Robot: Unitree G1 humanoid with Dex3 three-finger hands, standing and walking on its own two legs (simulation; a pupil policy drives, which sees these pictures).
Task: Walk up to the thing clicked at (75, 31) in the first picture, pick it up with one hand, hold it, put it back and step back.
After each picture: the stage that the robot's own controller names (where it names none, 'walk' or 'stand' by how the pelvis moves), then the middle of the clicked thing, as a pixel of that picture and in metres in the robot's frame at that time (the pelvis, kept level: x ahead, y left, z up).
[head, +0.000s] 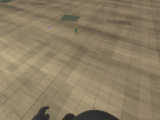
stand; (75, 30) +2.08 +0.46 -0.66
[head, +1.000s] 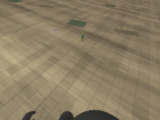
walk; (82, 36) +1.98 +0.22 -0.63
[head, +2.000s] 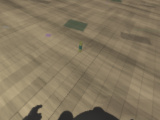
walk; (80, 47) +1.35 +0.18 -0.65
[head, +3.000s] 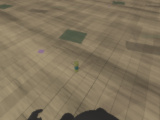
walk; (76, 67) +0.86 +0.21 -0.64
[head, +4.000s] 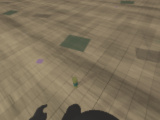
walk; (75, 82) +0.56 +0.23 -0.63
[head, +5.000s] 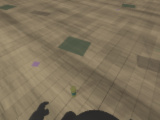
stand; (73, 92) +0.43 +0.18 -0.64
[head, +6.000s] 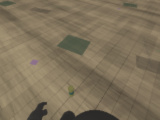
stand; (71, 91) +0.41 +0.20 -0.64
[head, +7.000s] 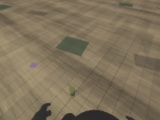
stand; (72, 92) +0.41 +0.19 -0.65
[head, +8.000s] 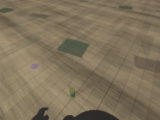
stand; (72, 93) +0.43 +0.19 -0.66
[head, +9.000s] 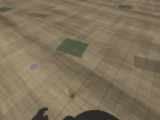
stand; (71, 94) +0.41 +0.20 -0.66
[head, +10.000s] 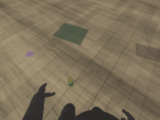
go down; (70, 82) +0.44 +0.19 -0.61
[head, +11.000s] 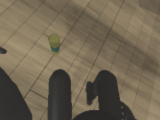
go down; (55, 46) +0.50 +0.22 -0.22
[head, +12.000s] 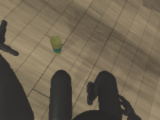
close in; (56, 47) +0.50 +0.22 -0.24
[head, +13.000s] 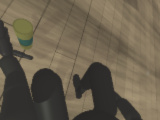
close; (25, 37) +0.49 +0.27 -0.17
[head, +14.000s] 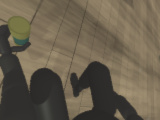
lift; (21, 36) +0.48 +0.27 -0.17
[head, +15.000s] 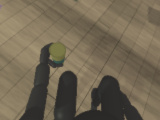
lift; (58, 57) +0.37 +0.23 -0.02
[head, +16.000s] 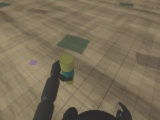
hold; (68, 71) +0.31 +0.15 +0.09
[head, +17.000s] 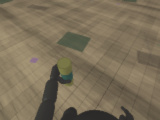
hold; (66, 74) +0.30 +0.16 +0.05
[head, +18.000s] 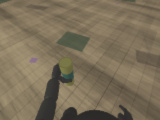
crouch; (67, 73) +0.31 +0.15 +0.04
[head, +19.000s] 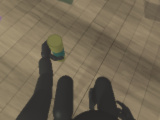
crouch; (58, 51) +0.45 +0.18 -0.04
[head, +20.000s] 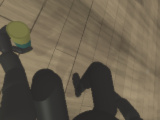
lower; (22, 41) +0.45 +0.26 -0.18
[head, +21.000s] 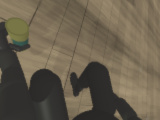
lower; (20, 38) +0.46 +0.27 -0.18
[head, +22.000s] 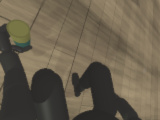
lower; (22, 40) +0.46 +0.27 -0.17
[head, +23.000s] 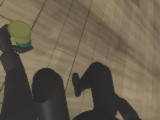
lower; (23, 40) +0.45 +0.27 -0.17
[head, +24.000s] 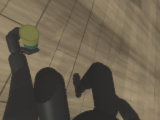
loosen; (30, 42) +0.45 +0.24 -0.17
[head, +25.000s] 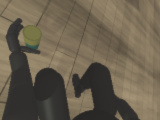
withdraw; (32, 42) +0.46 +0.24 -0.18
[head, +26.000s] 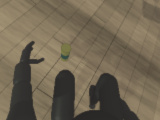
walk; (65, 54) +0.47 +0.19 -0.23
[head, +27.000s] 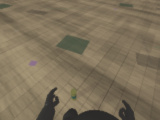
stand; (73, 95) +0.39 +0.14 -0.59
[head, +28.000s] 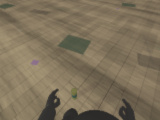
stand; (74, 94) +0.40 +0.15 -0.60
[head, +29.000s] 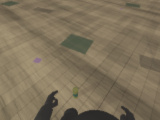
stand; (75, 93) +0.40 +0.14 -0.61
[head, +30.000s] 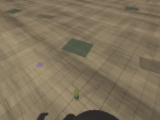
walk; (76, 95) +0.41 +0.15 -0.66
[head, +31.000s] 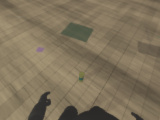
walk; (81, 77) +0.55 +0.07 -0.63
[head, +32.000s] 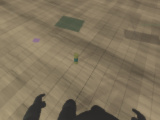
walk; (75, 59) +0.85 +0.20 -0.63
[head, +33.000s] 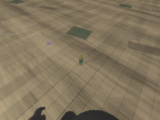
stand; (80, 60) +1.03 +0.16 -0.64
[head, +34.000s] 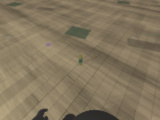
stand; (80, 60) +1.03 +0.18 -0.66
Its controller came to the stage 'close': yes
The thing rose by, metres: 0.69
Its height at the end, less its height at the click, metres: +0.00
